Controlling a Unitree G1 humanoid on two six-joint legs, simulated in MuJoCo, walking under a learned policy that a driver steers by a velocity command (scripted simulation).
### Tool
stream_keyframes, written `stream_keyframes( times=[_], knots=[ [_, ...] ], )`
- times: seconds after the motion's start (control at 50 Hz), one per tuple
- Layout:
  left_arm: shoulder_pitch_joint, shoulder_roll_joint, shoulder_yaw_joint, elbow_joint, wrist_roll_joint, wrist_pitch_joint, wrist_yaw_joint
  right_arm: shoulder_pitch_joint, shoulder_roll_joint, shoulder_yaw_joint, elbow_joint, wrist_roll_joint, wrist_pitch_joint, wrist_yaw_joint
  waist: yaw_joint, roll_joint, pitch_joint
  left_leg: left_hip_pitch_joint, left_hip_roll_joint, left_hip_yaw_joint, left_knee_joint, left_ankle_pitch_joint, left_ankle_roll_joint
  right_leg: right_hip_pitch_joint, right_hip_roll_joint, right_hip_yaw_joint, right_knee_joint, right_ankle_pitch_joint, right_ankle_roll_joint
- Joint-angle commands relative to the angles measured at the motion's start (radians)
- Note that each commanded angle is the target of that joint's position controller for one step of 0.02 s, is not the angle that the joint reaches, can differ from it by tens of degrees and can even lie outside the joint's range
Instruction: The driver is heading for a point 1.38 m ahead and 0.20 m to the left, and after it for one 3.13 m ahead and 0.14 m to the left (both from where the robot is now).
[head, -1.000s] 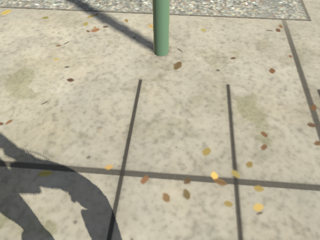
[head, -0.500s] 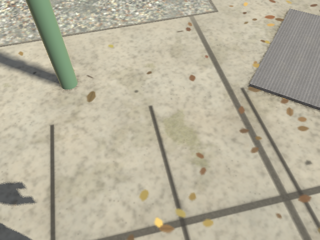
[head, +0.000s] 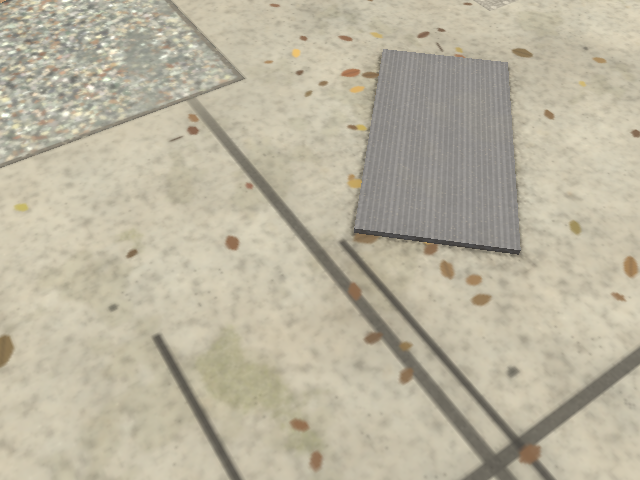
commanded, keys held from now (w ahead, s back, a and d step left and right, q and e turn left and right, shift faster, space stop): w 0.10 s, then w+q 0.78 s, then w+e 0.12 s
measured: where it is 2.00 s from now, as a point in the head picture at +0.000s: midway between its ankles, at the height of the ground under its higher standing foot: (241, 254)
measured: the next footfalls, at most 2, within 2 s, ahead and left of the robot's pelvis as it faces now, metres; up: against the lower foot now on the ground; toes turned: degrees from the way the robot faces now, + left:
right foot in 0.26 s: +0.30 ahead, -0.16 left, +0.00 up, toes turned +0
left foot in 0.78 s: +0.52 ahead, +0.14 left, +0.00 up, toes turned +20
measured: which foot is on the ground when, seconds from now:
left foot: down 0.00-0.26, up 0.28-0.76, down 0.78-1.00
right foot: up 0.00-0.24, down 0.26-0.78, up 0.80-1.00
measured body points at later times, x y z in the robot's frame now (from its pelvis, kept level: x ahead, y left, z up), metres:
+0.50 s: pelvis +0.25 -0.06 +0.00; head +0.28 -0.07 +0.45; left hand +0.31 +0.22 -0.11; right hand +0.40 -0.33 -0.12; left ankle +0.29 +0.11 -0.66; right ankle +0.26 -0.16 -0.74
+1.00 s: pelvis +0.49 +0.07 +0.00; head +0.52 +0.09 +0.45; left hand +0.53 +0.38 -0.11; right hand +0.68 -0.16 -0.11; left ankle +0.49 +0.13 -0.74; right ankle +0.59 -0.09 -0.66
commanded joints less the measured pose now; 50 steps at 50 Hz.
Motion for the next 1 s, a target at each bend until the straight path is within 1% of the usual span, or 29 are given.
stream_keyframes(
  times=[0.02, 0.1, 0.16, 0.2, 0.24, 0.26, 0.28, 0.3, 0.32, 0.34, 0.36, 0.38, 0.4, 0.44, 0.48, 0.58, 0.64, 0.7, 0.74, 0.76, 0.78, 0.8, 0.82, 0.84, 0.86, 0.88, 0.9, 0.92, 1.0],
  knots=[
    [-0.025, 0.002, -0.011, -0.077, 0.010, -0.015, -0.008, -0.038, -0.134, -0.027, -0.047, 0.008, -0.016, 0.001, 0.030, 0.105, -0.026, 0.095, 0.275, -0.202, -0.163, 0.301, 0.179, -0.097, -0.048, 0.009, -0.145, 0.117, 0.012],
    [-0.163, -0.015, -0.031, -0.100, 0.009, -0.030, -0.028, 0.011, -0.170, -0.031, -0.024, 0.027, -0.001, -0.003, -0.015, 0.114, -0.006, 0.067, 0.229, -0.097, -0.161, 0.298, 0.142, 0.013, -0.031, -0.072, -0.400, 0.303, 0.015],
    [-0.263, 0.005, -0.030, -0.136, 0.001, -0.037, -0.039, 0.091, -0.192, -0.031, 0.005, 0.039, 0.013, 0.000, -0.046, 0.124, 0.020, 0.118, 0.265, -0.146, -0.130, 0.269, 0.146, 0.043, -0.002, -0.089, -0.506, 0.265, 0.013],
    [-0.267, 0.033, -0.022, -0.145, -0.001, -0.045, -0.045, 0.103, -0.210, -0.034, 0.017, 0.044, 0.024, -0.003, -0.026, 0.145, 0.022, 0.155, 0.292, -0.179, -0.083, 0.286, 0.133, 0.089, 0.017, -0.088, -0.571, 0.205, -0.005],
    [-0.121, 0.085, 0.007, -0.104, 0.008, -0.050, -0.040, 0.088, -0.215, -0.032, 0.021, 0.050, 0.030, -0.010, 0.068, 0.144, -0.057, 0.130, 0.258, -0.150, 0.071, 0.458, 0.095, 0.340, 0.055, -0.113, -0.656, 0.223, -0.041],
    [0.036, 0.140, 0.032, -0.065, 0.022, -0.052, -0.030, 0.082, -0.182, -0.018, 0.014, 0.041, 0.028, -0.011, 0.140, 0.126, -0.163, 0.017, 0.206, -0.112, 0.264, 0.425, 0.058, 0.597, 0.002, -0.066, -0.623, 0.263, -0.079],
    [0.202, 0.230, 0.053, -0.045, 0.045, -0.045, -0.014, 0.090, -0.093, 0.011, -0.025, 0.011, 0.020, -0.012, 0.186, -0.043, -0.323, -0.278, 0.108, -0.042, 0.624, 0.060, -0.004, 0.937, -0.253, 0.217, -0.597, 0.290, -0.162],
    [0.218, 0.233, 0.045, -0.037, 0.043, -0.041, -0.019, 0.176, -0.064, 0.025, -0.028, 0.029, 0.004, -0.012, 0.151, -0.241, -0.438, -0.495, 0.032, -0.127, 0.848, -0.431, -0.023, 1.042, -0.402, 0.566, -0.715, 0.166, -0.272],
    [0.190, 0.144, 0.023, -0.034, 0.032, -0.039, -0.020, 0.127, -0.157, -0.004, -0.018, 0.052, 0.006, -0.013, 0.163, -0.137, -0.324, -0.587, 0.081, -0.178, 0.950, -0.386, -0.026, 0.958, -0.357, 0.490, -0.741, 0.078, -0.245],
    [0.127, 0.102, 0.008, -0.033, 0.019, -0.041, -0.020, 0.066, -0.170, -0.007, -0.037, 0.052, 0.009, -0.013, 0.143, -0.116, -0.201, -0.613, 0.118, -0.153, 0.941, -0.297, -0.020, 0.828, -0.314, 0.337, -0.770, 0.086, -0.206],
    [0.058, 0.073, -0.003, -0.031, 0.021, -0.044, -0.023, 0.033, -0.155, -0.009, -0.037, 0.042, 0.017, -0.019, 0.109, -0.063, -0.137, -0.577, 0.151, -0.140, 0.905, -0.223, -0.022, 0.703, -0.269, 0.250, -0.810, 0.105, -0.183],
    [0.011, 0.049, -0.009, -0.026, 0.026, -0.050, -0.028, 0.030, -0.147, -0.014, -0.039, 0.032, 0.028, -0.021, 0.076, -0.073, -0.085, -0.535, 0.172, -0.144, 0.868, -0.170, -0.025, 0.600, -0.241, 0.181, -0.854, 0.147, -0.173],
    [-0.018, 0.036, -0.010, -0.019, 0.031, -0.057, -0.029, 0.050, -0.127, -0.013, -0.033, 0.034, 0.043, -0.019, 0.046, -0.080, -0.061, -0.483, 0.185, -0.151, 0.854, -0.134, -0.026, 0.529, -0.224, 0.124, -0.894, 0.169, -0.164],
    [-0.036, 0.042, -0.004, -0.002, 0.035, -0.072, -0.027, 0.051, -0.092, -0.009, -0.038, 0.037, 0.063, -0.017, 0.021, -0.064, -0.036, -0.469, 0.187, -0.155, 0.832, -0.077, -0.035, 0.475, -0.223, 0.044, -0.944, 0.247, -0.170],
    [-0.027, 0.057, 0.003, 0.019, 0.040, -0.078, -0.017, 0.015, -0.090, -0.012, -0.053, 0.032, 0.073, -0.017, 0.017, -0.035, -0.011, -0.508, 0.184, -0.171, 0.777, 0.002, -0.045, 0.475, -0.223, -0.030, -0.963, 0.304, -0.168],
    [0.010, 0.101, 0.015, 0.058, 0.032, -0.071, 0.002, -0.122, -0.071, 0.001, -0.097, 0.023, 0.071, 0.010, 0.055, -0.016, 0.035, -0.487, 0.166, -0.121, 0.508, 0.222, -0.040, 0.503, -0.202, -0.192, -0.976, 0.331, -0.132],
    [0.058, 0.133, 0.027, 0.082, 0.020, -0.060, 0.008, -0.220, -0.070, 0.009, -0.141, 0.022, 0.073, 0.028, 0.091, -0.002, 0.071, -0.495, 0.159, -0.078, 0.403, 0.203, -0.019, 0.575, -0.230, -0.231, -0.963, 0.320, -0.122],
    [0.084, 0.159, 0.037, 0.103, 0.003, -0.041, 0.007, -0.267, -0.087, 0.006, -0.179, 0.023, 0.077, 0.042, 0.095, -0.009, 0.084, -0.496, 0.141, -0.035, 0.345, 0.081, 0.018, 0.672, -0.258, -0.258, -0.898, 0.400, -0.102],
    [0.069, 0.190, 0.045, 0.103, -0.006, -0.029, 0.010, -0.224, -0.114, -0.008, -0.187, 0.021, 0.081, 0.045, 0.055, -0.038, 0.035, -0.381, 0.080, 0.030, 0.330, -0.027, 0.056, 0.700, -0.256, -0.290, -0.770, 0.723, -0.081],
    [0.053, 0.202, 0.047, 0.101, -0.011, -0.020, 0.011, -0.129, -0.140, -0.025, -0.168, 0.024, 0.082, 0.043, -0.004, -0.041, -0.023, -0.247, 0.031, 0.067, 0.300, -0.041, 0.081, 0.690, -0.235, -0.316, -0.627, 0.882, -0.063],
    [0.053, 0.187, 0.039, 0.098, -0.012, -0.014, 0.013, 0.039, -0.197, -0.058, -0.121, 0.028, 0.083, 0.034, -0.085, -0.014, -0.110, -0.004, -0.028, 0.080, 0.240, 0.017, 0.115, 0.610, -0.188, -0.346, -0.408, 0.898, -0.030],
    [0.068, 0.137, 0.018, 0.074, 0.019, -0.021, 0.015, 0.187, -0.303, -0.094, -0.091, 0.029, 0.091, 0.013, -0.129, 0.131, -0.199, 0.299, 0.127, -0.184, 0.221, 0.073, 0.183, 0.333, -0.137, -0.353, -0.068, 0.522, 0.028],
    [0.136, 0.009, -0.022, 0.018, 0.042, -0.052, 0.004, 0.133, -0.383, -0.094, -0.111, 0.031, 0.076, 0.015, -0.002, 0.336, -0.297, 0.548, 0.338, -0.767, 0.062, -0.143, 0.365, -0.066, 0.075, -0.184, 0.227, -0.301, 0.080],
    [0.017, 0.097, -0.010, 0.007, 0.000, -0.087, -0.009, 0.167, -0.296, -0.068, -0.131, 0.024, 0.064, 0.023, -0.084, 0.203, -0.343, 0.571, 0.368, -0.849, -0.045, -0.196, 0.351, -0.170, 0.056, -0.009, 0.307, -0.285, 0.058],
    [-0.046, 0.121, -0.004, -0.014, -0.025, -0.103, -0.014, 0.132, -0.246, -0.054, -0.124, 0.019, 0.052, 0.023, -0.079, 0.167, -0.219, 0.486, 0.346, -0.710, -0.046, -0.117, 0.311, -0.239, 0.017, -0.020, 0.282, -0.190, 0.033],
    [-0.052, 0.111, -0.007, -0.005, -0.006, -0.110, -0.006, 0.071, -0.214, -0.044, -0.135, 0.025, 0.047, 0.021, -0.038, 0.087, -0.153, 0.344, 0.303, -0.592, -0.035, -0.021, 0.276, -0.193, -0.029, -0.018, 0.201, -0.103, 0.021],
    [-0.032, 0.116, -0.001, 0.015, 0.016, -0.105, 0.000, -0.001, -0.168, -0.029, -0.145, 0.019, 0.047, 0.016, 0.007, 0.070, -0.111, 0.209, 0.276, -0.479, -0.040, 0.091, 0.247, -0.114, -0.069, -0.026, 0.119, -0.044, 0.023],
    [0.000, 0.118, 0.003, 0.030, 0.017, -0.090, -0.003, -0.039, -0.132, -0.016, -0.161, 0.005, 0.045, 0.012, 0.038, 0.085, -0.103, 0.130, 0.254, -0.420, -0.064, 0.170, 0.236, -0.043, -0.094, -0.022, 0.085, -0.007, 0.023],
    [-0.011, 0.073, -0.009, 0.038, 0.017, -0.043, -0.005, -0.006, -0.161, -0.018, -0.130, 0.001, 0.022, 0.001, 0.047, 0.088, -0.057, 0.044, 0.235, -0.268, -0.135, 0.358, 0.224, -0.041, -0.105, -0.048, -0.040, 0.121, 0.049]
  ],
)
